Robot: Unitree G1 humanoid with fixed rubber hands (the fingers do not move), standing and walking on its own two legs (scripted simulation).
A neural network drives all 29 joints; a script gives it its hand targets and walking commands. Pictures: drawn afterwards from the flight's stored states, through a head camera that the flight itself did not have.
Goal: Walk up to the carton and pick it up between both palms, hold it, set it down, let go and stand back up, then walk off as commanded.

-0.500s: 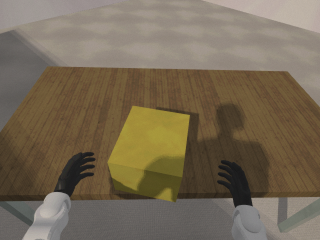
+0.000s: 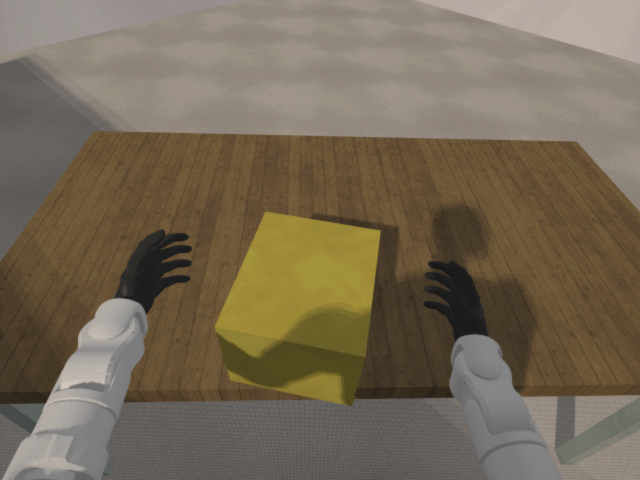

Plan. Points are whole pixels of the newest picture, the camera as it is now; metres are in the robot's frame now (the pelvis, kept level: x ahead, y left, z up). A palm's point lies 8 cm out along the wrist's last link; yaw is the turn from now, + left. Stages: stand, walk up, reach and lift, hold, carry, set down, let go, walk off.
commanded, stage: reach and lift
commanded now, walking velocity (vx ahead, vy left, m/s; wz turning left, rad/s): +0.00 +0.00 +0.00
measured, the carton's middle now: (306, 304) +0.41 +0.02 -0.05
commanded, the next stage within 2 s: none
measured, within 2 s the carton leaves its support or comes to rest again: neither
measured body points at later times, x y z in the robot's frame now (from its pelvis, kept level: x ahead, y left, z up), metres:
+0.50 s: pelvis +0.01 +0.00 +0.00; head +0.03 +0.01 +0.45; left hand +0.43 +0.22 +0.10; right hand +0.39 -0.18 +0.07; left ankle -0.01 +0.12 -0.73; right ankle +0.00 -0.13 -0.73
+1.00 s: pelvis +0.00 +0.00 -0.01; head +0.08 +0.01 +0.44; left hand +0.43 +0.23 +0.02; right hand +0.39 -0.18 -0.01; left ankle -0.01 +0.12 -0.73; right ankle +0.00 -0.12 -0.73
